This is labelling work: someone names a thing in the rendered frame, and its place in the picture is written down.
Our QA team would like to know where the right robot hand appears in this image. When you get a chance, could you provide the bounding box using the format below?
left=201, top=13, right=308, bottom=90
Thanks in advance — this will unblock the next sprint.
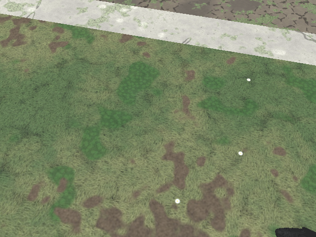
left=275, top=227, right=316, bottom=237

